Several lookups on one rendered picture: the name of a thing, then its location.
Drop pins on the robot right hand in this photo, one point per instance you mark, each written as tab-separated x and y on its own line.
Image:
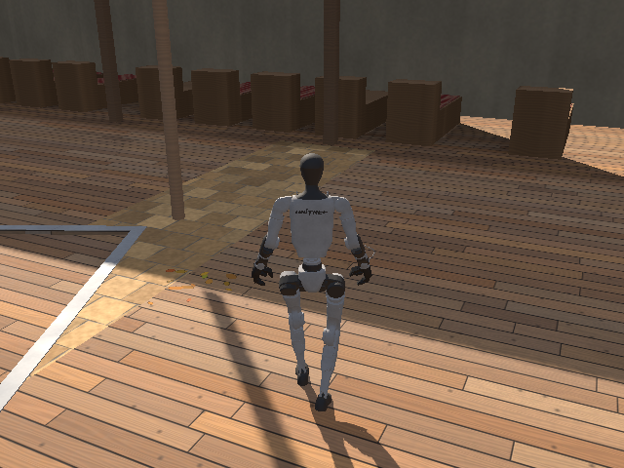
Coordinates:
358	271

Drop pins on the left robot upper arm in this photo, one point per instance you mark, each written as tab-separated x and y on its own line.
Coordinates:
275	222

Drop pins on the right robot upper arm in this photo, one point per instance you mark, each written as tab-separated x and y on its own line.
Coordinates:
342	206

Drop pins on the right robot forearm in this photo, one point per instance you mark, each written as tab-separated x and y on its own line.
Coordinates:
360	255

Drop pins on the left robot forearm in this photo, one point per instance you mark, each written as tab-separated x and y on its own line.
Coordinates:
263	255

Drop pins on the robot left hand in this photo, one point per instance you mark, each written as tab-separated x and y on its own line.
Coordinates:
256	272

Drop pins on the humanoid robot torso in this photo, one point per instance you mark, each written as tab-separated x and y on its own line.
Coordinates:
311	228

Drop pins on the left robot thigh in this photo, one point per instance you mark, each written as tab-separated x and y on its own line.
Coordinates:
289	289

